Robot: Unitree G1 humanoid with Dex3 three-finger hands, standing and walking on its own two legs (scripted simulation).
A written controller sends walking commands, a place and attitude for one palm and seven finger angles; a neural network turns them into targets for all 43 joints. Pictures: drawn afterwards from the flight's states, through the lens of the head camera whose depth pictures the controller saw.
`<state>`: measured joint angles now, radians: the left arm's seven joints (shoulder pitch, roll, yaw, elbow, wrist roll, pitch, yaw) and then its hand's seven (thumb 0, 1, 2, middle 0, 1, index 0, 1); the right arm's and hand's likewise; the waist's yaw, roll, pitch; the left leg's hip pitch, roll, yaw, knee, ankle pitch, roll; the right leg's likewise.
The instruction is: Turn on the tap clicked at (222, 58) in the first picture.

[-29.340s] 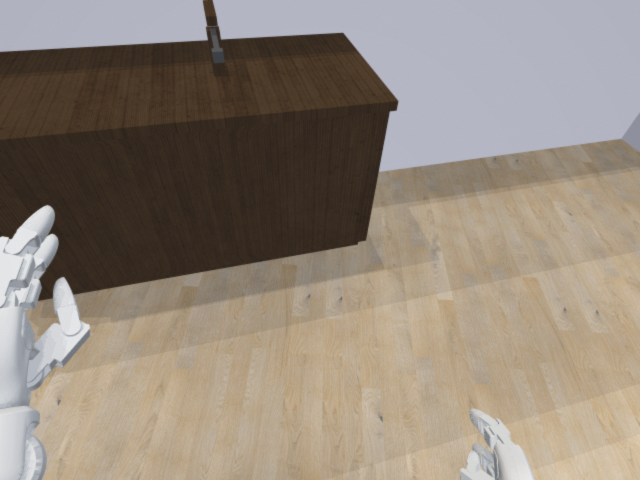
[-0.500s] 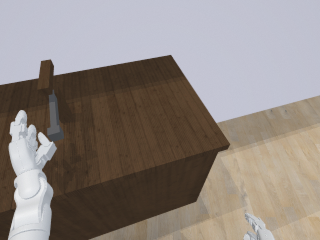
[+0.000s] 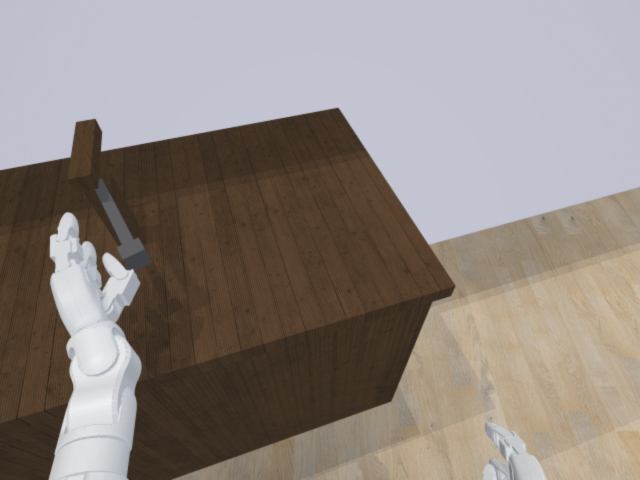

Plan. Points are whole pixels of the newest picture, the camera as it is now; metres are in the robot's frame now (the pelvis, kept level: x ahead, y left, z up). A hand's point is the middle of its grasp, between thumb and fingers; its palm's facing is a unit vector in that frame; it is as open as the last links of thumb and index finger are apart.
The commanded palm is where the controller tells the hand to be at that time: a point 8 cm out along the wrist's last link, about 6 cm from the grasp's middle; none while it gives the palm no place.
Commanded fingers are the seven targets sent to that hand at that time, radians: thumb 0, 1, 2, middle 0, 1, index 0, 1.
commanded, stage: push the lever round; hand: left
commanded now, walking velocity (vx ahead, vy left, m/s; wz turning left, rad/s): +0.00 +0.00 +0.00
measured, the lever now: (134, 255) +0.36 +0.27 +0.08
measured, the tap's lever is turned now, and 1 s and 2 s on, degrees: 17 37 67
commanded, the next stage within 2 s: none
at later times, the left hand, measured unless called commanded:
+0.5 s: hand (165, 269) +0.34 +0.22 +0.08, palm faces +0.67 -0.74 -0.05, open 7.7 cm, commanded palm +0.30 +0.24 +0.08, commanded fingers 0.00 0.90 0.90 -0.15 -0.15 -0.15 -0.15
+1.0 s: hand (191, 253) +0.37 +0.19 +0.09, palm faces +0.74 -0.66 -0.06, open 7.7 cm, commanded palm +0.32 +0.21 +0.08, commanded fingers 0.00 0.90 0.90 -0.15 -0.15 -0.15 -0.15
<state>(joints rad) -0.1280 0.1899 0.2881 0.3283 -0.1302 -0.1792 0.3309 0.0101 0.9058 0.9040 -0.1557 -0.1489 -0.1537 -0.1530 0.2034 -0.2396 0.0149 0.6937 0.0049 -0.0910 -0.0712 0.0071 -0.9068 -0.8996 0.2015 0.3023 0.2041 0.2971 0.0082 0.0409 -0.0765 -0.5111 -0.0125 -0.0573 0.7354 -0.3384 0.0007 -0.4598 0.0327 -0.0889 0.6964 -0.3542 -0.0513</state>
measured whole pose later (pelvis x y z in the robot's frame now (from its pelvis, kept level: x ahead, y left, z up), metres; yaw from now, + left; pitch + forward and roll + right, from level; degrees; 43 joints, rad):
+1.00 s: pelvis -0.01 +0.00 +0.00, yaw +0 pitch +6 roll -1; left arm -0.34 0.00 0.17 0.44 0.03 -0.06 0.78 0.01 0.93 0.91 -0.16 -0.15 -0.15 -0.15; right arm 0.16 -0.20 -0.02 0.74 -0.04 0.01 -0.03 0.01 -0.91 -0.90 0.20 0.30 0.20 0.30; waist 0.00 0.04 -0.10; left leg -0.52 -0.01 -0.06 0.74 -0.33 -0.01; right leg -0.47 0.03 -0.10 0.70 -0.35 -0.06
